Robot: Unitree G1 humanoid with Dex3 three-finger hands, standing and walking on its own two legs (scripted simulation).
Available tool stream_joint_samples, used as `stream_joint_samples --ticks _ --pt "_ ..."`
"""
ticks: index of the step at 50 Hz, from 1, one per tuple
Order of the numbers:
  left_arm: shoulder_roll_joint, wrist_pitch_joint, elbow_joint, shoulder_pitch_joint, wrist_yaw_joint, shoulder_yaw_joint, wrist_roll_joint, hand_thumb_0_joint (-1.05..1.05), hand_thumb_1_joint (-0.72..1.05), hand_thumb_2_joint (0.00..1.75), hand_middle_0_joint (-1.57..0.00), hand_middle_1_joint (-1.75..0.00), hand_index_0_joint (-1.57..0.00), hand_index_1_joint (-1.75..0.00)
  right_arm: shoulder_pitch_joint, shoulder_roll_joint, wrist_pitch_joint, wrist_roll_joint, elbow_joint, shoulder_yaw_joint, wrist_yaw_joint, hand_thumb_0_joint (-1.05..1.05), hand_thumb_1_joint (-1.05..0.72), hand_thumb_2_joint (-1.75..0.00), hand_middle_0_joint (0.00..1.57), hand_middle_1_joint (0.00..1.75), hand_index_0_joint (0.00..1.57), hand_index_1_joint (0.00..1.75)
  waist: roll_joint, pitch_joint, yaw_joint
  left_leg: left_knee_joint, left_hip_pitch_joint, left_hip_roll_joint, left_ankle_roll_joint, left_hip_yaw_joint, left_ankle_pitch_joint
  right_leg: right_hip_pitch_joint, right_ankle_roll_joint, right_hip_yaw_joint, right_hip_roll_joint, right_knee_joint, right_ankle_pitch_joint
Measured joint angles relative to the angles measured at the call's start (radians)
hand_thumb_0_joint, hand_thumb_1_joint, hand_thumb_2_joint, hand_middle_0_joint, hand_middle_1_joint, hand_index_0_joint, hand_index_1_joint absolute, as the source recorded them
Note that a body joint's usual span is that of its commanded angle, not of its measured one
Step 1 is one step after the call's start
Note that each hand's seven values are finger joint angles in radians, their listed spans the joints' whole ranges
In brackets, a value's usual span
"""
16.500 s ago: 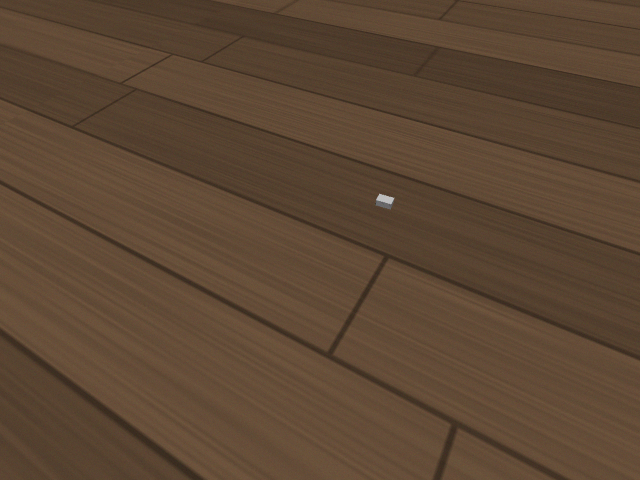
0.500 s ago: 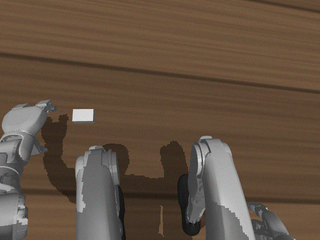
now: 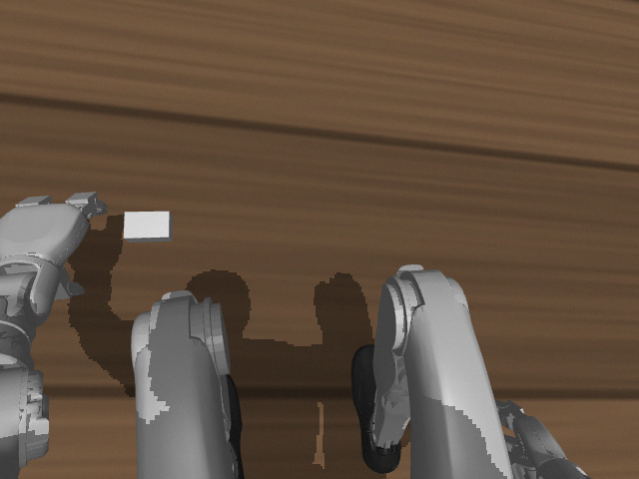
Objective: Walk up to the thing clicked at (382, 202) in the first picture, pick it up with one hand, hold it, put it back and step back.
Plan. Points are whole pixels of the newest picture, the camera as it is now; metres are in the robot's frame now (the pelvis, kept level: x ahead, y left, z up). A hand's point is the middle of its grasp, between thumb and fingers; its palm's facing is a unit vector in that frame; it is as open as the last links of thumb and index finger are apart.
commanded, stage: rise first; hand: left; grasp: from above
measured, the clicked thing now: (149, 226) +0.47 +0.25 -0.32
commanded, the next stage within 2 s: approach in 0.48 s
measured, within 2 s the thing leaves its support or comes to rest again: neither
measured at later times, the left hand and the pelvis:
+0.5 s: hand (73, 250) +0.40 +0.31 -0.18, palm faces -0.46 -0.05 -0.89, open 12.1 cm; pelvis +0.00 +0.00 -0.01, yaw +0 degrees
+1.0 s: hand (139, 191) +0.48 +0.23 -0.19, palm faces -0.40 +0.01 -0.92, open 13.9 cm; pelvis +0.01 +0.00 -0.02, yaw -1 degrees
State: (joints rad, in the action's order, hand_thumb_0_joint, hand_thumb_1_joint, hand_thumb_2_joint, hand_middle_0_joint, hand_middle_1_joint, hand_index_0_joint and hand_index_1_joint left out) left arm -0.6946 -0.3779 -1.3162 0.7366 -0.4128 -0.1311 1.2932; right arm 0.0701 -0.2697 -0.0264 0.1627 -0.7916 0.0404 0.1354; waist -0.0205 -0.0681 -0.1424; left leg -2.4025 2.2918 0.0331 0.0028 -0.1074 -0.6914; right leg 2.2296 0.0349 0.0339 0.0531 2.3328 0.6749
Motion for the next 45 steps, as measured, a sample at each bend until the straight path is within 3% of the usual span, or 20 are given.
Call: stream_joint_samples --ticks 15,31,38,45 --pt "-0.020 -0.011 -0.062 0.026 -0.058 -0.017 0.049 0.00 -0.15 0.69 -0.42 -0.65 -0.41 -0.64 0.002 -0.006 0.001 0.026 -0.015 -0.005 0.001 0.00 -0.92 -0.91 0.20 0.30 0.20 0.30 -0.005 0.002 -0.018 -0.029 0.021 0.000 -0.007 -0.006 -0.007 0.027 -0.004 0.001 -0.005 0.030 0.003" --pt "-0.028 0.007 -0.098 0.049 -0.082 -0.022 0.057 0.00 -0.20 0.74 -0.37 -0.71 -0.37 -0.70 0.007 -0.003 -0.012 0.043 -0.026 -0.015 0.006 0.00 -0.91 -0.91 0.20 0.30 0.20 0.30 -0.007 0.007 -0.035 -0.042 0.034 -0.002 -0.010 -0.012 -0.012 0.039 -0.004 0.004 -0.005 0.041 0.008" --pt "-0.020 0.022 -0.126 0.097 -0.085 0.044 0.060 0.00 -0.31 0.82 -0.26 -0.83 -0.27 -0.82 0.007 -0.002 -0.024 0.047 -0.030 -0.024 0.009 0.00 -0.91 -0.90 0.20 0.30 0.20 0.30 -0.011 0.008 -0.049 -0.046 0.040 -0.005 -0.010 -0.008 -0.014 0.045 -0.003 -0.001 -0.003 0.048 0.012" --pt "0.013 0.079 -0.184 0.205 -0.125 0.088 0.075 0.00 -0.43 0.92 -0.16 -0.95 -0.17 -0.93 0.008 -0.002 -0.044 0.055 -0.023 -0.048 0.009 0.00 -0.92 -0.90 0.20 0.30 0.20 0.30 -0.011 0.010 -0.097 -0.050 0.050 -0.005 -0.011 -0.012 -0.015 0.054 -0.002 0.002 -0.005 0.049 0.011"
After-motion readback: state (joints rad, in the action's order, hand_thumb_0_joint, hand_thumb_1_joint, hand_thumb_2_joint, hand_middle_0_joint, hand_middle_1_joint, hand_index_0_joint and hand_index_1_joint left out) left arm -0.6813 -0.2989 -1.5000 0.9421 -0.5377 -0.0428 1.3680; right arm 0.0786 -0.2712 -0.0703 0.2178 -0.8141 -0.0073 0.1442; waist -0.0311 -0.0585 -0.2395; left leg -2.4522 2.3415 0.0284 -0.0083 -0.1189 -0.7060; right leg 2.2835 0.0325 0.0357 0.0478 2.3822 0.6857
